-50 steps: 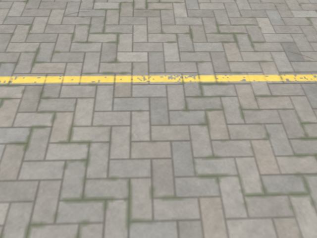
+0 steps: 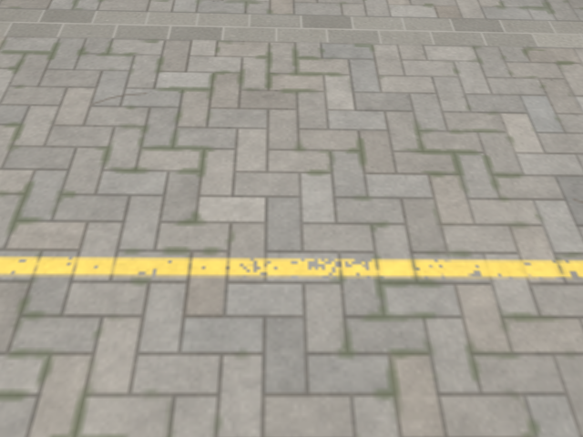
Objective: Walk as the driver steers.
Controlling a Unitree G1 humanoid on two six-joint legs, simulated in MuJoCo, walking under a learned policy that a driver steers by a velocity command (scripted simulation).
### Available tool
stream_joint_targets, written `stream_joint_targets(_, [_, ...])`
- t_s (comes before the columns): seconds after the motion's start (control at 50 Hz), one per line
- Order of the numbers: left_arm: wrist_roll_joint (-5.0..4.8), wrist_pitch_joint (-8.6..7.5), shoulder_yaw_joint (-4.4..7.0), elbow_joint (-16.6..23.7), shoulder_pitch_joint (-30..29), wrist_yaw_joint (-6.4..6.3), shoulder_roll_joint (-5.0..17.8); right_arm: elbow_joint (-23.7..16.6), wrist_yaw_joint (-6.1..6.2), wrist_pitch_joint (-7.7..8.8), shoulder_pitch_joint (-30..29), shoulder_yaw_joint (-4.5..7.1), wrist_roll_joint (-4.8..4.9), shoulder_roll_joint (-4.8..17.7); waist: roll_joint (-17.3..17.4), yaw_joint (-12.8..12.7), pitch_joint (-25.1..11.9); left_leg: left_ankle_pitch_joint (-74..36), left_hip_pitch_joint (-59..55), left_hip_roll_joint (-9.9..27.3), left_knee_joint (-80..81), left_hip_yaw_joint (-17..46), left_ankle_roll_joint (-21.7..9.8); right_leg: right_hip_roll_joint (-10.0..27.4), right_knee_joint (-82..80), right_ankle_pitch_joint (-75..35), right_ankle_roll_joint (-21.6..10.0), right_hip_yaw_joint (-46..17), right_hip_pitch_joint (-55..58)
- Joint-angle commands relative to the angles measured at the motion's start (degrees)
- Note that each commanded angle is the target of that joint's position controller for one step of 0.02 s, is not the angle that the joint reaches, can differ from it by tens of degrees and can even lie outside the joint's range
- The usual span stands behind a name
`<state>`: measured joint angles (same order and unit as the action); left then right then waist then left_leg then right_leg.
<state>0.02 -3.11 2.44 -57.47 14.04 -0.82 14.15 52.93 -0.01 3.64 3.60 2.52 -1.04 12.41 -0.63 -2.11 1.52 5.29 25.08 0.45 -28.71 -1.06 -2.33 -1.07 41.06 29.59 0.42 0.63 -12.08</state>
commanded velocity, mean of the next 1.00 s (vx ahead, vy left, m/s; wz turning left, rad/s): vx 0.03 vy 0.00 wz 0.00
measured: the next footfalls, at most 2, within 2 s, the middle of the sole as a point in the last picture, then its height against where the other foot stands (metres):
right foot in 0.22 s outside the picture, level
right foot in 1.94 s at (358, 408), level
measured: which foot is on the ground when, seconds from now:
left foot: down 0.00-1.00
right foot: up 0.00-0.20, down 0.22-1.00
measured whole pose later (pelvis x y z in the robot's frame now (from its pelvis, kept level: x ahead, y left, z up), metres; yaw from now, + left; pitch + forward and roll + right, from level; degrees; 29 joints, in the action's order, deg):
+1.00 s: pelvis +0.07 -0.02 +0.01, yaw +1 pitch -1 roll +0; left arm 0.3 -0.8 1.3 -63.1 15.9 -2.2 10.3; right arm 63.7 2.3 -0.9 7.8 2.5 0.2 11.7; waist 0.3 0.0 2.3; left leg 11.8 15.8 0.9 -28.8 -0.3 0.4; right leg 0.6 28.1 19.3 0.1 1.7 -7.6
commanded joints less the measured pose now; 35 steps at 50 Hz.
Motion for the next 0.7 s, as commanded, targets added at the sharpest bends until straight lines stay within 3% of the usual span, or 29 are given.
stream_joint_targets(0.02, [-1.02, 2.02, 1.01, 1.1, 4.1, -0.85, 5.3, -0.1, 0.02, -0.54, 6.5, 1.01, 0.29, 7.3, 7.7, 2.4, -12.4, -14.9, -22.0, 17.5, 8.2, 21.2, -13.0, 3.1, 16.4, 8.9, 1.7, -4.0, -14.7])
stream_joint_targets(0.04, [-0.64, 3.05, 1.32, 1.3, 2.5, -1.39, 5.5, -1.0, 0.25, -0.7, 3.1, 1.01, 0.25, 7.7, 6.4, 1.7, -9.2, -6.6, -16.3, 16.4, 10.8, 19.8, -11.6, 4.1, 14.8, 5.8, 2.1, -3.9, -14.2])
stream_joint_targets(0.1, [-0.17, 4.37, 1.18, 0.0, 3.6, -2.27, 3.3, -1.8, 0.95, -1.56, -2.4, 0.98, -0.5, 7.4, 8.9, -0.5, -6.5, 6.0, -5.0, 11.8, 15.0, 13.8, -8.5, 4.3, 5.4, -2.0, 2.3, -2.1, -5.3])
stream_joint_targets(0.14, [0.0, 4.23, 1.04, -1.3, 4.6, -2.15, 2.1, -1.0, 1.27, -1.93, -2.1, 0.9, -0.06, 6.9, 8.5, -1.0, -7.1, 9.9, -3.4, 10.0, 14.9, 10.9, -7.7, 3.3, -2.4, -10.0, 1.5, -0.4, -0.1])
stream_joint_targets(0.18, [0.68, 4.28, 0.99, -2.4, 5.2, -1.64, 1.9, 0.0, 1.46, -2.29, -1.1, 0.75, 1.06, 6.4, 7.6, -1.4, -6.3, 18.5, -1.7, 8.3, 14.5, 9.2, -5.5, 2.3, -10.6, -17.3, 0.2, 1.2, 4.7])
stream_joint_targets(0.22, [1.68, 4.37, 0.94, -1.3, 3.5, -1.47, 4.1, 1.3, 1.34, -2.41, 1.4, 0.51, 0.97, 5.7, 4.1, 0.2, -2.3, 24.6, -0.5, 6.0, 12.7, 7.9, -1.2, 6.3, -16.9, -15.8, -2.4, -2.7, 3.2])
stream_joint_targets(0.24, [0.9, 4.2, 1.54, -1.7, 2.3, -1.5, 7.1, 1.1, 1.49, -2.62, 2.6, 0.78, 0.87, 5.5, -2.1, 2.7, 0.2, 21.1, -4.2, 2.5, 11.5, 3.9, 0.4, 6.3, -17.9, -4.9, -4.0, -3.2, -4.9])
stream_joint_targets(0.28, [0.8, 2.87, 0.9, -1.9, 0.2, -1.39, 4.3, 1.6, 1.89, -2.63, 2.3, 0.77, 0.52, 5.4, -4.8, 2.9, 1.4, 12.2, -12.8, 1.5, 6.5, 2.4, 0.8, 6.1, -22.2, -0.3, -2.7, -3.9, -12.3])
stream_joint_targets(0.38, [0.32, 1.16, 0.68, -2.9, 1.8, -1.3, 3.5, 3.7, 1.75, -2.68, 3.9, 0.79, 0.7, 4.9, -2.0, 2.4, -0.6, 2.1, -14.2, 1.7, 4.1, 2.0, -0.6, 5.1, -20.1, -11.7, -1.2, -2.6, -7.1])
stream_joint_targets(0.52, [0.18, 1.55, 0.29, -3.8, 3.8, -1.32, 3.0, 5.5, 1.65, -3.13, 4.3, 0.83, 1.05, 5.1, 0.3, 1.8, -2.0, -5.2, -15.5, 1.9, 2.4, 1.8, -0.4, 4.3, -18.1, -19.6, -1.5, -1.5, -3.7])
stream_joint_targets(0.7, [0.18, 1.97, -0.06, -4.2, 4.4, -1.29, 2.1, 7.4, 2.15, -3.87, 4.7, 0.86, 1.23, 5.5, 0.4, 1.9, -1.2, -6.6, -16.1, 2.0, 1.8, 2.0, -0.1, 3.8, -18.1, -22.1, -1.4, -0.8, -2.7])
